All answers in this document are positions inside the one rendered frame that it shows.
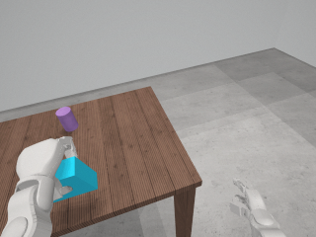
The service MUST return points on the robot right hand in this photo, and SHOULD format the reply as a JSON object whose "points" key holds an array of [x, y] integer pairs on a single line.
{"points": [[242, 206]]}

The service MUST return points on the robot left hand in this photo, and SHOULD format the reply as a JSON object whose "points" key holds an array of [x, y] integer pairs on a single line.
{"points": [[44, 158]]}

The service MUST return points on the table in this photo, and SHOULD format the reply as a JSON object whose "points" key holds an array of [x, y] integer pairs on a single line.
{"points": [[128, 140]]}

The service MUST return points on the robot left forearm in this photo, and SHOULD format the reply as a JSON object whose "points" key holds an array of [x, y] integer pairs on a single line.
{"points": [[29, 208]]}

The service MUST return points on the sponge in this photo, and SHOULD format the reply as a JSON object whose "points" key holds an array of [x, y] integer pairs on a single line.
{"points": [[72, 172]]}

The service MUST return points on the robot right forearm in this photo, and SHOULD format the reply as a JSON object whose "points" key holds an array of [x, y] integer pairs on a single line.
{"points": [[263, 224]]}

